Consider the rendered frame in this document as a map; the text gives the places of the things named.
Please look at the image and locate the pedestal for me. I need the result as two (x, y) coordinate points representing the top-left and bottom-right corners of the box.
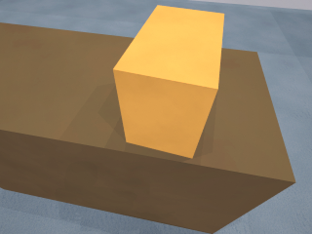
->
(0, 22), (296, 234)

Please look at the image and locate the carton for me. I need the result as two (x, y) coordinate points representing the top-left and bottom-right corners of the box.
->
(113, 5), (224, 159)

